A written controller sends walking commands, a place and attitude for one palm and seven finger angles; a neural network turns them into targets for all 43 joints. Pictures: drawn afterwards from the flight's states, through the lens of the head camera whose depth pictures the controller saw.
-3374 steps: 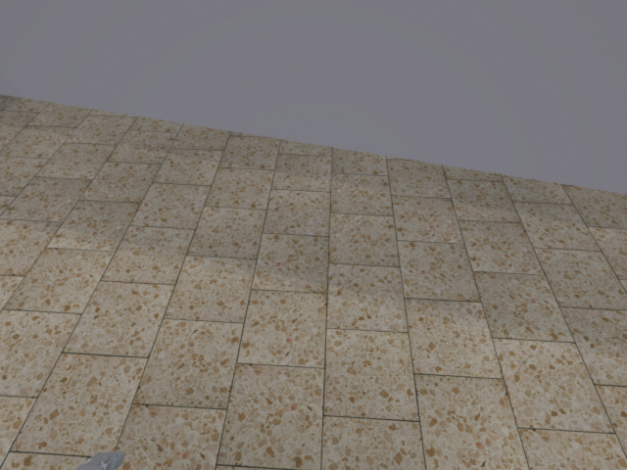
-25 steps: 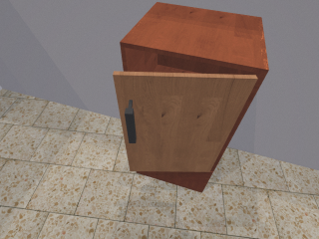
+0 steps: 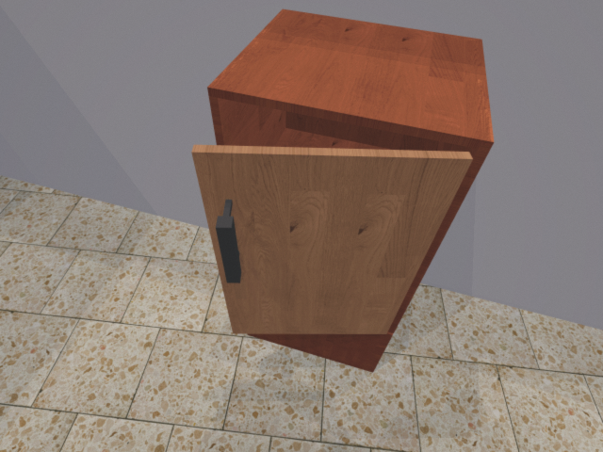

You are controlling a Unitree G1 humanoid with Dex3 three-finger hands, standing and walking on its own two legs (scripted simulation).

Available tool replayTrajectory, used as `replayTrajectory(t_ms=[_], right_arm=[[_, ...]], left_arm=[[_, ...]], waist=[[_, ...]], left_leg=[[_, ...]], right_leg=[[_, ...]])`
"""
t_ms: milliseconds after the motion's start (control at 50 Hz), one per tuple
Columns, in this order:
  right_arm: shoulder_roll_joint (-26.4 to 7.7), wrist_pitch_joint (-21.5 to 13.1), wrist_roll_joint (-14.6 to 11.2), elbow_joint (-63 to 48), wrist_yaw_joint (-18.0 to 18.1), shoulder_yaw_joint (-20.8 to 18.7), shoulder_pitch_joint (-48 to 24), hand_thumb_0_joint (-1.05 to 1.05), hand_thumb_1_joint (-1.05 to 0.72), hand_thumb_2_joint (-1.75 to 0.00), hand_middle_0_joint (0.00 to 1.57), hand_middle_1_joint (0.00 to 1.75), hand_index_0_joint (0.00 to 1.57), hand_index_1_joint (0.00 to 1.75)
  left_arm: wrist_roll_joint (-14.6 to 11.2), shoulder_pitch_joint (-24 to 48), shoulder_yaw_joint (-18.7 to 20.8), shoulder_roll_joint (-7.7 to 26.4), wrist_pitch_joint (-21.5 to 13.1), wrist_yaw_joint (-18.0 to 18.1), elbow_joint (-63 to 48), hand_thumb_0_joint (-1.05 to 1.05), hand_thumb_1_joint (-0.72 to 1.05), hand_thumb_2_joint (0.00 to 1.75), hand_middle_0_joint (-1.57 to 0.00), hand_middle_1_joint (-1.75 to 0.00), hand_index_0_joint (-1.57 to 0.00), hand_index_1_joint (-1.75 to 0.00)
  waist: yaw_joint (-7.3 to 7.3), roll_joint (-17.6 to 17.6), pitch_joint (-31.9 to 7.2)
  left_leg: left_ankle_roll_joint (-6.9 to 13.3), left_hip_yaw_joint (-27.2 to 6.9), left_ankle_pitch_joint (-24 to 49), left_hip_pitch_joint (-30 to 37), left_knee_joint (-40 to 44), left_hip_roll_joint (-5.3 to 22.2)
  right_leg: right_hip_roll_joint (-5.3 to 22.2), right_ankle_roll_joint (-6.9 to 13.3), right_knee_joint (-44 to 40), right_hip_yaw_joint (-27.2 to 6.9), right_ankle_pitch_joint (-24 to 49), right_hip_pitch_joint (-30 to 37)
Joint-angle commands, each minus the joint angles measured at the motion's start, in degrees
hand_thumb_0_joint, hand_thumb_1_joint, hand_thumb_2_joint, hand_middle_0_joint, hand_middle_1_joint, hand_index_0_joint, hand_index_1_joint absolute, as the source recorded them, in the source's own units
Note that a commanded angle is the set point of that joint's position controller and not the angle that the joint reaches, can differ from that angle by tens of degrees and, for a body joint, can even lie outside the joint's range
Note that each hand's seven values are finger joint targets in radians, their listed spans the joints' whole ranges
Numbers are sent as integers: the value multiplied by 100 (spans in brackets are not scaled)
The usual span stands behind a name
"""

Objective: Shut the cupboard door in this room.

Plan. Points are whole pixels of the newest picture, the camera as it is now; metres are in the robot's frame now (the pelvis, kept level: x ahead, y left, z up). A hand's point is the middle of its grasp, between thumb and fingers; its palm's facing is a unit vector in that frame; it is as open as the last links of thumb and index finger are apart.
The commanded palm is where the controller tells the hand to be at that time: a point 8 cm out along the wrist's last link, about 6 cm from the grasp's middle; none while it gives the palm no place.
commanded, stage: raise the hand and make a fist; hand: left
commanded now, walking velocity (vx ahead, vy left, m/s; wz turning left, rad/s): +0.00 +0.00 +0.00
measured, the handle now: (231, 242) +0.44 +0.15 -0.02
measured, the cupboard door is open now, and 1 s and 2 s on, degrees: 17 17 17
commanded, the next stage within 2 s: bring the fist close to the handle in 1.98 s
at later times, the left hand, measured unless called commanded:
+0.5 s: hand out of the picture +0.13 +0.16 -0.08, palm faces +0.16 -0.99 +0.00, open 6.1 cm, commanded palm +0.11 +0.22 -0.06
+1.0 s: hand (172, 420) +0.17 +0.18 -0.04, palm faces +0.10 -0.99 -0.03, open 3.8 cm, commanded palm +0.14 +0.22 -0.04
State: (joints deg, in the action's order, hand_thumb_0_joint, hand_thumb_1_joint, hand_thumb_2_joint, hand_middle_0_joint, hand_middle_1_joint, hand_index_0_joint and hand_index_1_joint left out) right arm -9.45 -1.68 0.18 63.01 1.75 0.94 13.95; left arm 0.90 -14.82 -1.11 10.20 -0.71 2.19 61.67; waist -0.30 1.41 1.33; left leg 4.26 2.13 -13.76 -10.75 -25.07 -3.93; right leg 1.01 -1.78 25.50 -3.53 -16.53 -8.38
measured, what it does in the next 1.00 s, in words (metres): lowers itself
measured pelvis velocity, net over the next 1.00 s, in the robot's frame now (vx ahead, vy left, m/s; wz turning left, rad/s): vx -0.03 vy -0.02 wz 0.02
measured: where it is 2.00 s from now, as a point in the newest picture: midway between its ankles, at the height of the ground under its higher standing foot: outside the picture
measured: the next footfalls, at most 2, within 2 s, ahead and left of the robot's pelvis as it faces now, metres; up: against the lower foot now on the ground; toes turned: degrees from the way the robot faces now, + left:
none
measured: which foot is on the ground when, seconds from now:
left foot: down 0.00-1.00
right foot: down 0.00-1.00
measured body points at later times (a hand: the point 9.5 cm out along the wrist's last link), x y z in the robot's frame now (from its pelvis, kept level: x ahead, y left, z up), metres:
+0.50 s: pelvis -0.03 -0.04 -0.11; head +0.01 -0.04 +0.33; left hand +0.11 +0.21 -0.08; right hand +0.21 -0.28 -0.14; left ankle +0.00 +0.07 -0.74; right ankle +0.01 -0.10 -0.74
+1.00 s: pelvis -0.03 -0.02 -0.10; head +0.03 -0.02 +0.35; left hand +0.16 +0.23 -0.04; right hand +0.15 -0.26 -0.18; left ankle +0.00 +0.07 -0.74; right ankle +0.01 -0.10 -0.74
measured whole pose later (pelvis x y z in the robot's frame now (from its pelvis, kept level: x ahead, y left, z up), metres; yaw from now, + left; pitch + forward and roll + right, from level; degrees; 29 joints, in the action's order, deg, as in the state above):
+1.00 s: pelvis -0.03 -0.02 -0.10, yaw +1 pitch +16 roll -2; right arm -14.2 -11.5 -1.6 30.4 3.2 0.0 15.8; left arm -17.4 -27.8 8.6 11.8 -25.7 -12.5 -3.2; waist -0.8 -1.5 -9.5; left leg 2.8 0.0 -30.5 -53.6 -68.6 -2.2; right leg -2.2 3.9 66.0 5.6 -28.2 -53.6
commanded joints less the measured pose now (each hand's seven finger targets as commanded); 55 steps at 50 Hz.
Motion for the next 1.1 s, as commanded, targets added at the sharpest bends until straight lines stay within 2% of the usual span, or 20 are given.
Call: replayTrajectory(t_ms=[0,20,40,60,80,100,120,140,160,180,220,240,260,300,360,460,560,720,980,1080], right_arm=[[-657,-75,11,-184,19,-133,276,0,-90,-90,20,30,20,30],[-663,-72,12,-179,19,-129,274,0,-90,-90,20,30,20,30],[-825,-91,-26,-536,-12,-134,48,0,-90,-90,20,30,20,30],[-2114,-1210,-77,-2127,407,-570,812,0,-90,-90,20,30,20,30],[-1253,-1759,-380,-2114,526,-77,125,0,-90,-90,20,30,20,30],[-1068,-1988,-227,-2217,361,-173,-89,0,-90,-90,20,30,20,30],[-883,-2016,-196,-2043,125,-228,-28,0,-90,-90,20,30,20,30],[-1048,-2022,-133,-2316,-15,-425,-70,0,-90,-90,20,30,20,30],[-1143,-2012,-111,-2477,-94,-512,-141,0,-90,-90,20,30,20,30],[-1150,-1977,-80,-2683,-135,-521,-273,0,-90,-90,20,30,20,30],[-1199,-1939,-75,-3150,-271,-548,-409,0,-90,-90,20,30,20,30],[-1151,-1918,-71,-3319,-260,-597,-580,0,-90,-90,20,30,20,30],[-1170,-1936,-91,-3505,-252,-585,-722,0,-90,-90,20,30,20,30],[-1187,-1851,-198,-3905,-238,-646,-789,0,-90,-90,20,30,20,30],[-1166,-1682,-281,-4529,-152,-603,-919,0,-90,-90,20,30,20,30],[-1051,-1592,-211,-4405,44,-519,-480,0,-90,-90,20,30,20,30],[-1082,-1599,-184,-3994,159,-432,-410,0,-90,-90,20,30,20,30],[-953,-1352,-271,-4318,190,-343,-499,0,-90,-90,20,30,20,30],[-1149,-1344,-182,-4383,173,-347,-338,0,-90,-90,20,30,20,30],[-1178,-1259,-147,-4407,180,-323,-238,0,-90,-90,20,30,20,30]], left_arm=[[-14,-392,104,564,-27,29,-172,0,90,90,-20,-30,-20,-30],[-20,-384,104,552,-22,28,-172,0,90,90,-20,-30,-20,-30],[78,-674,126,615,-148,247,-48,0,90,90,-20,-30,-20,-30],[-378,4449,3191,4363,-1672,484,-9431,0,90,90,-20,-30,-20,-30],[-598,23,421,1105,-1211,464,-7528,0,90,90,-22,-32,-22,-32],[-1013,-1400,117,-112,-501,467,-7400,0,90,90,-24,-34,-24,-34],[-864,-694,161,38,-482,459,-6678,0,90,90,-25,-36,-25,-36],[-937,-501,235,-100,-711,301,-6340,0,90,90,-27,-38,-27,-38],[-1004,-897,625,76,-1069,101,-5585,0,90,90,-29,-40,-29,-40],[-1139,-1544,894,94,-1562,-164,-4936,0,90,90,-31,-42,-31,-42],[-1527,-2196,1244,92,-2644,-1004,-4840,0,90,90,-35,-46,-35,-46],[-1790,-2356,1439,211,-3179,-1455,-4767,0,90,90,-36,-48,-36,-48],[-1965,-2124,1199,96,-3684,-1943,-4855,0,90,90,-38,-50,-38,-50],[-2123,-2034,1662,607,-3908,-2349,-4922,0,90,90,-42,-54,-42,-54],[-2220,-1756,1793,968,-3358,-2243,-6319,0,90,90,-47,-60,-47,-60],[-1883,-681,1470,1016,-3362,-1516,-8284,0,90,90,-57,-70,-57,-70],[-1831,-669,1258,941,-3403,-1768,-7769,0,90,90,-66,-80,-66,-80],[-2070,-1313,1707,1029,-2290,-1831,-7472,0,90,90,-81,-96,-81,-96],[-1870,-1139,1208,820,-2908,-1437,-7737,0,90,90,-104,-122,-104,-122],[-1814,-1116,1271,895,-2820,-1228,-7946,0,90,90,-113,-132,-113,-132]], waist=[[-10,-109,111],[-7,-97,129],[-52,6,89],[956,-708,-2109],[293,-2523,-2964],[136,-2376,-2512],[284,-990,-973],[335,-597,31],[245,163,359],[131,1017,320],[-215,764,-740],[-315,1197,-820],[-188,1648,-718],[-318,1202,-992],[-456,24,-1740],[66,-410,-2078],[264,-345,-2036],[-206,60,-2469],[-46,-224,-1931],[-72,-461,-2104]], left_leg=[[-80,-801,1304,83,463,877],[-85,-802,1252,77,486,878],[-278,-713,2777,-16,-525,1002],[-424,-1194,3989,2140,-647,860],[-584,-1229,4138,3089,-376,1058],[-834,-1071,3744,1846,18,877],[-759,-944,2659,267,83,813],[-705,-934,1465,-716,-337,633],[-686,-882,164,-1569,-861,465],[-603,-778,-648,-2286,-1377,322],[-619,-521,-318,-2932,-2291,118],[-635,-377,-698,-3565,-2798,46],[-598,-343,-1178,-4294,-3273,17],[-503,-228,-1651,-5027,-3724,-5],[-355,-209,-1717,-4780,-3661,30],[-187,-420,-1060,-4354,-4049,251],[-191,-551,-758,-4494,-4254,324],[-251,-555,-576,-4508,-3838,294],[-242,-639,-996,-3980,-3214,298],[-315,-766,-787,-3511,-2926,326]], right_leg=[[390,340,-259,-237,1063,-160],[394,336,-269,-234,1009,-176],[538,227,-144,-219,2341,-296],[-92,289,1475,666,2505,-777],[-316,189,2314,849,-48,-1726],[-228,276,2852,790,-445,-1381],[-114,257,2447,718,-459,-1942],[-84,311,1809,858,-519,-2271],[-87,363,1301,970,-498,-2499],[-63,371,1179,903,-1002,-2856],[-16,519,1948,608,-705,-2905],[63,477,2174,231,-1158,-3151],[213,367,2263,-320,-1564,-3356],[356,295,2289,-1067,-2160,-3185],[232,319,2288,-1043,-2758,-3003],[91,207,2522,-884,-1525,-3316],[38,131,2796,-636,-635,-3398],[197,26,2592,-678,-411,-2423],[-141,379,2786,160,-1387,-3402],[-257,433,3004,557,-804,-3408]])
